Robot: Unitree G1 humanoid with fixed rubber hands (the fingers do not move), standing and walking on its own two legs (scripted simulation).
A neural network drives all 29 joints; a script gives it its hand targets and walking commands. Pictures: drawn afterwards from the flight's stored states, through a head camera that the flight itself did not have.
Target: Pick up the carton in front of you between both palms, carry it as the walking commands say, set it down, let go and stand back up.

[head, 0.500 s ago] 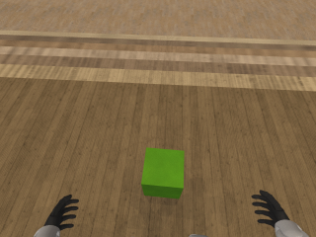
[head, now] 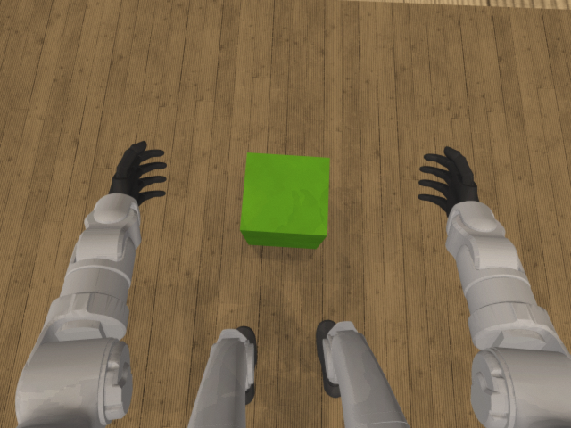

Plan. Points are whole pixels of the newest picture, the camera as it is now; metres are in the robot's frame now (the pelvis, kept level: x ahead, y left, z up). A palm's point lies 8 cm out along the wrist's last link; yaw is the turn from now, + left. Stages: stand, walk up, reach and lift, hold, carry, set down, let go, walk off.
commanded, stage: reach and lift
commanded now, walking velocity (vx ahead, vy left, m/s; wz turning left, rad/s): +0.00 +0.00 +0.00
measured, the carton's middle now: (285, 205) +0.53 -0.02 -0.56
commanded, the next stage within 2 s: none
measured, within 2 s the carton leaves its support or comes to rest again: neither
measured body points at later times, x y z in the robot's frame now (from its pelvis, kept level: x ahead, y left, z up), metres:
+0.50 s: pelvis +0.01 +0.00 -0.03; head +0.35 +0.01 +0.26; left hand +0.59 +0.17 -0.17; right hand +0.54 -0.21 -0.17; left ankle +0.06 +0.13 -0.65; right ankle +0.07 -0.13 -0.65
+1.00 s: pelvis -0.03 +0.01 -0.25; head +0.34 +0.00 +0.00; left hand +0.56 +0.17 -0.41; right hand +0.52 -0.22 -0.40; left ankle +0.06 +0.13 -0.65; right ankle +0.07 -0.13 -0.65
